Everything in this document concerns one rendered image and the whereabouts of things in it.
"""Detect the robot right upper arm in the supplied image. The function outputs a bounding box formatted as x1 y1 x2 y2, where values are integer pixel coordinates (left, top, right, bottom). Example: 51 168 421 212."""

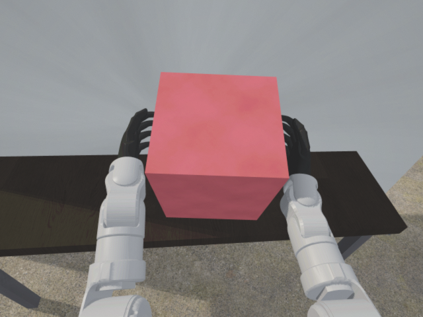
307 299 380 317

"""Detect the robot right forearm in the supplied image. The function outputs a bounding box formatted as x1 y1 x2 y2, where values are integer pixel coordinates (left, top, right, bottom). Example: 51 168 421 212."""
280 174 381 317

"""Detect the robot left forearm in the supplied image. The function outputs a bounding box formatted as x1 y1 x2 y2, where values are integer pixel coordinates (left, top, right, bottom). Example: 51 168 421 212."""
79 157 146 317

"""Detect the left robot hand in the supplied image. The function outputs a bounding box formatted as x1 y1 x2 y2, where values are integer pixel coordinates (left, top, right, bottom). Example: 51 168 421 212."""
118 108 155 159

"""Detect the table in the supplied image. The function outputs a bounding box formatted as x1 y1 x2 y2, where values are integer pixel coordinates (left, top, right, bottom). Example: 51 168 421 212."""
0 151 407 308

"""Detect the carton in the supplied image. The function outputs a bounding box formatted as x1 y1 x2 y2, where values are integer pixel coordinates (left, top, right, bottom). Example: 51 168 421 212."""
145 72 289 220

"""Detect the right robot hand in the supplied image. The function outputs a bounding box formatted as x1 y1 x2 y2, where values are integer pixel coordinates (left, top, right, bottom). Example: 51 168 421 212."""
282 115 311 176

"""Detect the robot left upper arm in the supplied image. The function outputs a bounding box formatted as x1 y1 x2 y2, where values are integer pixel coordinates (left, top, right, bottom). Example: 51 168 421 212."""
80 295 152 317

